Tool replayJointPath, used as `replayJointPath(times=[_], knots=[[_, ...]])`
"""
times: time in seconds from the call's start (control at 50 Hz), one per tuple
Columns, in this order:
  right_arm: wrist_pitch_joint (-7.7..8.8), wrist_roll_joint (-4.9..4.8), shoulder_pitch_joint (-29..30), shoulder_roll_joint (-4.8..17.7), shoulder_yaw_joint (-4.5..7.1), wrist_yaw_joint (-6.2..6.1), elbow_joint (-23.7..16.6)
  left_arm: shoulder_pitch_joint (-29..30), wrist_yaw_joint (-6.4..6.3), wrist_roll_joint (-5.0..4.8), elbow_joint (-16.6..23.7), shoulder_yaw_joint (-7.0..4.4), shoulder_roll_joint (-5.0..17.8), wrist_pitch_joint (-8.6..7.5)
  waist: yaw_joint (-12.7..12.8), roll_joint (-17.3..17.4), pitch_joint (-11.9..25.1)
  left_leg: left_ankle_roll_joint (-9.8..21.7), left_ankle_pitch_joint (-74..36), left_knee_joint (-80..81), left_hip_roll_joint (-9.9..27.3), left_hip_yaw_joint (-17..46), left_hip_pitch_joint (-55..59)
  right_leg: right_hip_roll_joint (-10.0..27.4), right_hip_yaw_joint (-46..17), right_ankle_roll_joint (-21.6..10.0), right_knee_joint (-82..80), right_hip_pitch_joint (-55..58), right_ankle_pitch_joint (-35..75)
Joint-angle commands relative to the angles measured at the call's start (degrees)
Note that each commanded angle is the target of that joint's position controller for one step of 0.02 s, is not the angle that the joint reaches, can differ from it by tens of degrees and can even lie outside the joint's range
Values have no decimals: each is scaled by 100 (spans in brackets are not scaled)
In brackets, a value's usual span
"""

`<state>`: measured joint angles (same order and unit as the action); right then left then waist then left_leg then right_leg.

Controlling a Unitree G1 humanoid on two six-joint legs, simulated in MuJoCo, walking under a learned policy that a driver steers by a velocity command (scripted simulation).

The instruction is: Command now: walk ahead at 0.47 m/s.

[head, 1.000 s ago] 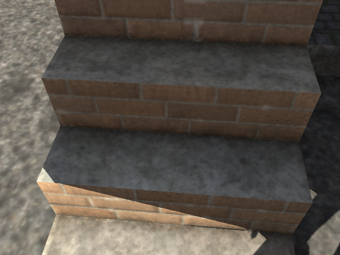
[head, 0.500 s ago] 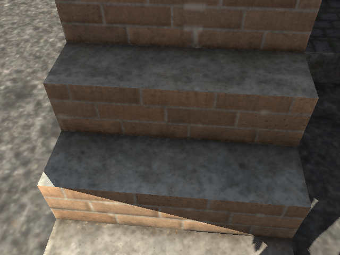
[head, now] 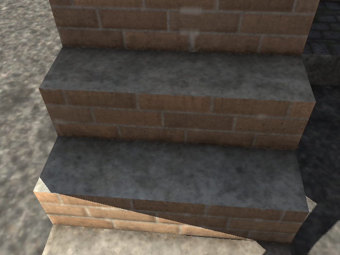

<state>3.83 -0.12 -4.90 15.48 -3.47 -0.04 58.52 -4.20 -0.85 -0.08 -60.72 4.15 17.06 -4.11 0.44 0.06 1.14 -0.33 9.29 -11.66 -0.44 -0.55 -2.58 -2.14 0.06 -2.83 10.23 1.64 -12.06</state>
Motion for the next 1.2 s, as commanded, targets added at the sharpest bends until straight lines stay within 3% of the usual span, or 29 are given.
replayJointPath(times=[0.02, 1.2], knots=[[61, -2, 231, 650, 109, -8, -266, 240, -15, 0, 235, -129, 796, -58, 3, -38, 299, 75, -1797, -101, 720, 541, 202, 1014, -594, -10, 125, -3, 2692], [64, 0, 349, 753, 72, 21, -240, 415, 5, -2, 179, -99, 906, -66, -4, -14, 272, 4, -1576, 30, 756, 535, 238, 996, -678, 17, 7, -22, 2418]])
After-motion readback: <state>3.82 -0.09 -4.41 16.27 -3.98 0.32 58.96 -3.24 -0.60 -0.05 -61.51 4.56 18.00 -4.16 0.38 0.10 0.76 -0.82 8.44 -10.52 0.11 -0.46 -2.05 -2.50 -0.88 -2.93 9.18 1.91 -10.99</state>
